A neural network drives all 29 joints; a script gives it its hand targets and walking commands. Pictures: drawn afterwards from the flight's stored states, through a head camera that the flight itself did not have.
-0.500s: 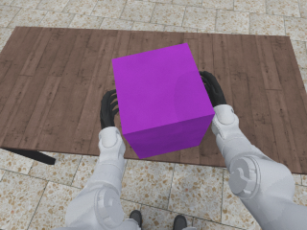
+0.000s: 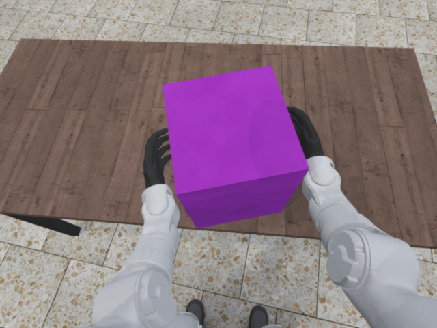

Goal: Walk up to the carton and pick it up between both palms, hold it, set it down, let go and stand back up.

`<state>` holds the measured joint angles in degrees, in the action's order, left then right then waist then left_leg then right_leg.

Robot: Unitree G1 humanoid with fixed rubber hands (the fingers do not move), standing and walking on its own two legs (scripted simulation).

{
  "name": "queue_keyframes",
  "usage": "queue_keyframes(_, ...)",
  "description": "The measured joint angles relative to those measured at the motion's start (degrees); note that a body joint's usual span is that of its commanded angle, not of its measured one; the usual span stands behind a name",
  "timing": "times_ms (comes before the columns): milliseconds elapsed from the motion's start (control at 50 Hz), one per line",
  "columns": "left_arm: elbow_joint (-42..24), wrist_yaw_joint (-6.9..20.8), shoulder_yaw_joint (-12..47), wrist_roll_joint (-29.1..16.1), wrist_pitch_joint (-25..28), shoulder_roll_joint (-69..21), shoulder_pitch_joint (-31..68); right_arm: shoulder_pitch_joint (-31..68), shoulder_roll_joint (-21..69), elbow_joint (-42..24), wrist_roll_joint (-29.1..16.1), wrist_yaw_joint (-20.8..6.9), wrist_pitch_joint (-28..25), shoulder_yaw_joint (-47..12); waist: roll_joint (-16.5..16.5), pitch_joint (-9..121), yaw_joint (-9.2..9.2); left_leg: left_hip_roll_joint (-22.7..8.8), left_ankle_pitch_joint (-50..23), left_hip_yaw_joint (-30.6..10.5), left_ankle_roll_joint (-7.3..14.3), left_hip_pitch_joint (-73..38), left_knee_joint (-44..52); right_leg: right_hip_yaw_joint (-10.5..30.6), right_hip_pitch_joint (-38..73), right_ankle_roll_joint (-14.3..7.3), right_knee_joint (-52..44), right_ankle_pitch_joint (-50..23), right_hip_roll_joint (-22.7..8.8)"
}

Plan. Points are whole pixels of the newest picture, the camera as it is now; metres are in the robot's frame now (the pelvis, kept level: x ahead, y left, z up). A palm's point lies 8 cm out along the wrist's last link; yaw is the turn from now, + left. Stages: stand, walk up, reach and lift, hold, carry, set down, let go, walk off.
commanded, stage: reach and lift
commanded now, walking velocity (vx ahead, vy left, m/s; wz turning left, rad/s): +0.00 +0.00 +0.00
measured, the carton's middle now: (229, 156) +0.43 +0.05 -0.05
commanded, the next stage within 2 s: none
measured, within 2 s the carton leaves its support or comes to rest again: leaves its support in 1.66 s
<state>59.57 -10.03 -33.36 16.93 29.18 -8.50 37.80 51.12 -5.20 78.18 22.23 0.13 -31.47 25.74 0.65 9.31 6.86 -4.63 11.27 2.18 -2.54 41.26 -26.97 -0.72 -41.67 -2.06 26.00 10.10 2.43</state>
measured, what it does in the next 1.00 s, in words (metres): stands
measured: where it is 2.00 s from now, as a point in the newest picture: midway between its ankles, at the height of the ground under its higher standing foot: outside the picture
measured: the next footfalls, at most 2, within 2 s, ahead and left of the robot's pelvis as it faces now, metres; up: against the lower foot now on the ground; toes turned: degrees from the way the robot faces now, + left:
none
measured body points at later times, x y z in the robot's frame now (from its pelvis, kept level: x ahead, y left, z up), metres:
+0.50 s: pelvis +0.00 +0.00 +0.00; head +0.14 +0.00 +0.42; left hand +0.38 +0.19 -0.03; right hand +0.46 -0.09 -0.01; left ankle -0.02 +0.15 -0.73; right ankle -0.01 -0.09 -0.73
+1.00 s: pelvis -0.02 +0.01 -0.01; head +0.12 +0.03 +0.42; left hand +0.37 +0.19 -0.03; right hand +0.44 -0.09 +0.00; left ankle -0.02 +0.15 -0.73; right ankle -0.01 -0.09 -0.73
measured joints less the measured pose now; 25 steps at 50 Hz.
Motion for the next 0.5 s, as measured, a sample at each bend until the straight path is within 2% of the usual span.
queue_keyframes(500, 3.4, 0.5, -1.7, -0.5, 2.7, 1.1, 1.8, 2.6, -0.4, 3.6, 2.4, 1.6, -1.5, 1.3, -1.1, -0.6, -1.50, 0.5, 0.7, -1.1, 0.0, 1.4, -2.4, -1.1, -1.1, 0.1, 2.7, 1.3, -0.5)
